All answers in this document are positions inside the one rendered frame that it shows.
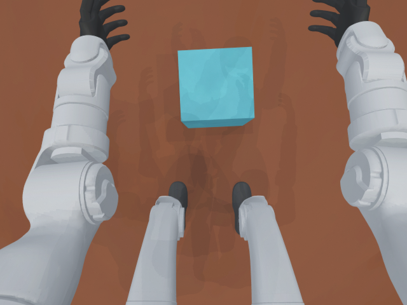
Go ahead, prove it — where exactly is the robot thigh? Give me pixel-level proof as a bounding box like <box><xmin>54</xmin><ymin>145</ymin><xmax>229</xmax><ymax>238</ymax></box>
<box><xmin>238</xmin><ymin>202</ymin><xmax>305</xmax><ymax>305</ymax></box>
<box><xmin>126</xmin><ymin>203</ymin><xmax>184</xmax><ymax>305</ymax></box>

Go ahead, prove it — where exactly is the right robot thigh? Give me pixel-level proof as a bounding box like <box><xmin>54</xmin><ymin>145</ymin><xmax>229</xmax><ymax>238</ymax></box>
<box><xmin>238</xmin><ymin>202</ymin><xmax>305</xmax><ymax>305</ymax></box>

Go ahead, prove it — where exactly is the robot left hand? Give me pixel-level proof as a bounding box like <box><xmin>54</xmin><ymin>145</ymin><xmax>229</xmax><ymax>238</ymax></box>
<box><xmin>79</xmin><ymin>0</ymin><xmax>130</xmax><ymax>50</ymax></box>

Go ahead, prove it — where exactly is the left robot forearm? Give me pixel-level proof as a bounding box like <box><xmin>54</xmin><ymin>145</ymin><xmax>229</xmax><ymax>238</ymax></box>
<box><xmin>22</xmin><ymin>35</ymin><xmax>116</xmax><ymax>218</ymax></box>

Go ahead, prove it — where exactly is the right robot upper arm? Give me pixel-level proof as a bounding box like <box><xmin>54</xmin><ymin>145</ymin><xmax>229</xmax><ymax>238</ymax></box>
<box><xmin>340</xmin><ymin>146</ymin><xmax>407</xmax><ymax>305</ymax></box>

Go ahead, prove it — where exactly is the left robot upper arm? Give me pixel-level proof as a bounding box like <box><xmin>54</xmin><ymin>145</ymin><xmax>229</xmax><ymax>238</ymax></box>
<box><xmin>0</xmin><ymin>161</ymin><xmax>118</xmax><ymax>305</ymax></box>

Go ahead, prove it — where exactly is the left robot thigh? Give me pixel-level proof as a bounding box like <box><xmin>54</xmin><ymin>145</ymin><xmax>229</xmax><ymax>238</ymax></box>
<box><xmin>126</xmin><ymin>203</ymin><xmax>184</xmax><ymax>305</ymax></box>

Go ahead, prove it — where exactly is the right robot forearm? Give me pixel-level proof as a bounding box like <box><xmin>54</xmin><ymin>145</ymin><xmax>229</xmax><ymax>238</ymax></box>
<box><xmin>336</xmin><ymin>21</ymin><xmax>407</xmax><ymax>151</ymax></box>

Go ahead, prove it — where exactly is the carton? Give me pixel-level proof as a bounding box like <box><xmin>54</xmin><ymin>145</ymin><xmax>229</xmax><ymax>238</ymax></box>
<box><xmin>178</xmin><ymin>47</ymin><xmax>254</xmax><ymax>128</ymax></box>

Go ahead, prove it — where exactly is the robot right hand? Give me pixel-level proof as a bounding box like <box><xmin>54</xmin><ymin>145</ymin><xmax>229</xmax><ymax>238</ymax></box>
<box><xmin>308</xmin><ymin>0</ymin><xmax>370</xmax><ymax>47</ymax></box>

